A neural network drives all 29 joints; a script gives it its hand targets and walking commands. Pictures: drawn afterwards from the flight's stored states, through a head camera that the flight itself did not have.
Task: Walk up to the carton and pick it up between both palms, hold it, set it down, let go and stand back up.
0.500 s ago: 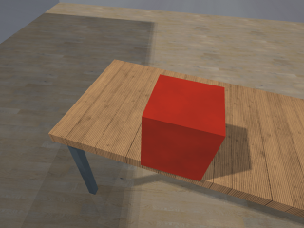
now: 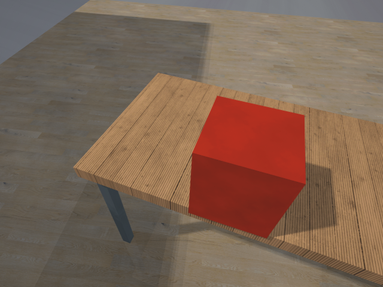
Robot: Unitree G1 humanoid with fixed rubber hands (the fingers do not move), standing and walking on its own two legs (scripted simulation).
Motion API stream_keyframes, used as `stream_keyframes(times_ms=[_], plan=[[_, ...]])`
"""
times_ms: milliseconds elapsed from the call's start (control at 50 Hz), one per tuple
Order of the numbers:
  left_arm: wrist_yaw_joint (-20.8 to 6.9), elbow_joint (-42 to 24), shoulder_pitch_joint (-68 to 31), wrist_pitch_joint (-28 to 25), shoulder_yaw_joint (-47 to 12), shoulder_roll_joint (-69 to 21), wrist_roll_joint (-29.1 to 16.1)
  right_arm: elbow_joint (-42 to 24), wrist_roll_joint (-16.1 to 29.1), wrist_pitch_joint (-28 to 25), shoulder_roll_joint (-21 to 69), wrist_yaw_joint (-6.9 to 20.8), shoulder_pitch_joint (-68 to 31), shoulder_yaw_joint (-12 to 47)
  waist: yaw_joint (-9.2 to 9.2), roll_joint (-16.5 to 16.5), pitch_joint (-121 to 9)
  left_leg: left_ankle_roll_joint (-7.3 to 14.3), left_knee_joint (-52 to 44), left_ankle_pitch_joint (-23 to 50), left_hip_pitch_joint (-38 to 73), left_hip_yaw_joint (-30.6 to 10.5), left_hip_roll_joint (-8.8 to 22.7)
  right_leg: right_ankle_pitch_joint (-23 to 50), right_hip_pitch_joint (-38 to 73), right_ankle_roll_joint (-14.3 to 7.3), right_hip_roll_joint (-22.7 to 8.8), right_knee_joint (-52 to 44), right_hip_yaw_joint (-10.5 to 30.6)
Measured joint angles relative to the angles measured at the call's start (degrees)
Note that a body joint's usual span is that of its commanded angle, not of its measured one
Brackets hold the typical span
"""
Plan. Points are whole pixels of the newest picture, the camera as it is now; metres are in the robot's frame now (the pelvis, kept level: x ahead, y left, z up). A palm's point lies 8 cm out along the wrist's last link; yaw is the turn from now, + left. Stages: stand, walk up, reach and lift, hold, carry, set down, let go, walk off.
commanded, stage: walk up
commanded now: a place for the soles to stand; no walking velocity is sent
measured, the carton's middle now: (242, 167) +0.41 -0.12 +0.01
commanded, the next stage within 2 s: reach and lift in 0.44 s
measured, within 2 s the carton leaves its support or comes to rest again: neither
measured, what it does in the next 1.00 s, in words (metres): shifts its weight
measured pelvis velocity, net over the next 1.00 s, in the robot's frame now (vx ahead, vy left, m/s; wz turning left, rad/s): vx -0.05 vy -0.07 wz -0.12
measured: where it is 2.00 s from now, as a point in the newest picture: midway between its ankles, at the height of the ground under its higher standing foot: outside the picture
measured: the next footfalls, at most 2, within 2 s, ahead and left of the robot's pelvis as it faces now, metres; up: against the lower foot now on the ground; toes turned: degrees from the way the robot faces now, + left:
none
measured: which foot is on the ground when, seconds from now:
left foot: down 0.00-1.00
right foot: down 0.00-1.00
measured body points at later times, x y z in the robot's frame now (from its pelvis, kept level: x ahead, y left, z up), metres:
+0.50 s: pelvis -0.01 -0.01 -0.01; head +0.02 +0.01 +0.44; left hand +0.02 +0.25 -0.16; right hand +0.01 -0.26 -0.15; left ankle -0.01 +0.09 -0.73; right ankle -0.02 -0.10 -0.73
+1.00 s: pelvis -0.05 -0.07 -0.01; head +0.02 -0.04 +0.43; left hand +0.12 +0.20 -0.13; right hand +0.10 -0.28 -0.12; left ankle -0.01 +0.08 -0.73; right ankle -0.02 -0.10 -0.73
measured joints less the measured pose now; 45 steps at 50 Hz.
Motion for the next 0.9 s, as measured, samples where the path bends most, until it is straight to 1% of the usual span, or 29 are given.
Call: stream_keyframes(times_ms=[120,260,380,440,460,480,500,540,580,600,640,660,680,700,760,820,860,900], plan=[[-0.1,0.4,0.3,-0.1,0.1,0.2,0.0,0.0,0.1,0.1,-0.3,0.0,0.6,-0.1,-0.10,0.0,-0.3,0.0,-1.1,0.7,0.3,-0.2,-0.2,0.4,0.2,0.0,-0.1,-0.7,-0.1],[0.2,1.0,1.6,-0.3,0.1,0.2,-0.1,0.5,-0.2,0.8,-0.5,0.1,0.9,0.2,-0.20,0.7,0.2,-0.6,0.8,-0.1,-0.4,-0.4,0.5,0.7,0.5,-0.4,0.8,-1.0,-0.5],[-0.2,2.3,1.6,0.3,-0.2,0.9,-0.2,0.9,0.1,0.3,0.3,0.1,1.8,0.6,-0.44,-0.8,0.8,-0.2,-0.4,0.5,0.2,0.1,0.2,0.7,0.2,-0.1,0.2,-0.7,0.1],[-0.3,2.4,1.6,0.1,-0.4,1.1,-0.2,1.4,0.4,0.2,0.9,-0.1,2.5,0.7,-0.63,-1.6,0.5,-0.1,-2.0,1.3,0.6,-0.1,-0.2,0.9,0.0,0.0,1.0,-1.4,2.0],[-0.4,1.4,1.7,1.6,-0.4,1.1,-0.5,1.9,-0.5,0.6,1.1,0.2,2.2,0.2,-0.43,-1.7,-0.1,-0.3,-2.1,1.2,0.0,0.4,0.1,0.6,-1.0,-0.1,1.3,-0.9,2.9],[-0.7,-1.3,1.3,6.4,-0.4,1.7,-1.7,2.6,-2.6,1.8,1.6,1.0,0.2,-1.5,-0.60,-2.2,-1.0,-1.1,-0.4,0.8,-3.0,2.4,1.1,-1.4,-4.5,-0.7,2.1,2.4,5.7],[-0.7,-4.1,-0.1,11.9,-0.5,2.8,-3.4,2.6,-4.2,3.9,2.1,2.1,-2.7,-3.2,-1.21,-3.0,-1.2,-1.5,2.2,0.2,-6.2,4.4,1.7,-3.6,-7.8,-1.4,2.4,6.0,8.3],[-0.2,-10.1,-4.3,22.3,0.5,4.9,-5.0,0.3,-5.1,8.0,2.4,4.5,-8.9,-4.8,-0.95,-4.7,-0.6,-1.5,8.1,-2.1,-11.8,7.3,2.1,-4.1,-14.5,-1.7,2.4,12.9,11.7],[0.4,-16.7,-9.1,30.4,2.9,5.9,-4.6,-2.7,-3.9,10.6,1.7,6.5,-14.6,-3.8,-0.84,-5.2,0.0,-1.7,12.9,-3.8,-15.8,8.9,2.9,-6.0,-19.5,-1.7,2.9,18.5,13.2],[0.5,-20.0,-11.3,33.3,4.0,6.2,-4.1,-3.7,-2.8,11.0,1.2,7.0,-17.4,-2.7,-0.85,-5.1,0.5,-2.0,14.6,-4.4,-17.0,9.2,3.4,-6.4,-20.8,-1.9,3.3,20.0,13.5],[0.1,-26.5,-14.9,36.9,6.3,5.9,-3.1,-5.0,0.1,11.0,0.3,6.9,-22.3,-0.2,-0.96,-4.4,2.1,-2.7,16.3,-5.0,-17.1,9.6,4.8,-6.2,-20.9,-2.7,4.6,20.8,13.8],[-0.5,-29.2,-16.2,37.8,7.5,5.4,-2.4,-5.8,1.7,10.8,0.0,6.5,-24.1,1.2,-1.05,-4.0,3.3,-2.7,16.0,-4.9,-15.8,9.7,5.5,-4.6,-19.5,-2.7,5.3,19.8,13.9],[-1.1,-31.5,-16.9,38.3,8.9,4.6,-1.2,-6.8,3.3,10.7,-0.2,6.0,-25.2,2.6,-1.14,-4.0,4.7,-3.3,14.5,-4.3,-13.6,9.9,6.1,-2.4,-17.4,-2.8,6.0,18.0,14.1],[-1.7,-33.3,-17.1,38.8,10.2,3.4,0.3,-8.1,4.6,10.8,-0.2,5.4,-25.3,3.9,-1.17,-3.9,5.8,-4.2,12.2,-3.3,-10.8,10.1,6.5,-2.0,-14.8,-3.1,6.6,15.8,14.4],[-2.9,-35.6,-14.8,38.8,12.1,0.2,3.2,-12.1,5.6,11.1,-0.3,2.9,-21.5,6.0,-1.16,-4.0,5.8,-4.0,3.6,0.5,-4.3,10.3,6.9,-0.4,-8.8,-3.8,7.6,8.2,14.8],[-3.9,-33.2,-12.0,36.7,12.9,-1.4,4.2,-16.2,4.5,11.7,0.0,1.3,-15.8,5.1,-0.02,-4.2,4.2,-4.7,-0.7,2.8,-2.8,10.5,7.5,1.5,-7.6,-3.8,8.4,4.3,15.0],[-4.0,-30.9,-10.9,34.6,13.6,-1.4,4.2,-18.7,3.2,11.8,1.0,0.9,-12.7,3.6,0.91,-4.6,3.7,-5.0,-0.7,3.1,-4.2,10.7,8.1,1.8,-8.8,-3.7,8.9,3.9,14.8],[-3.8,-29.9,-10.0,32.5,13.9,-0.7,3.6,-21.2,2.0,11.4,2.5,0.5,-10.3,2.4,1.54,-5.4,3.6,-5.5,0.0,3.1,-6.3,11.0,8.8,1.6,-10.8,-3.7,9.1,4.6,14.3]])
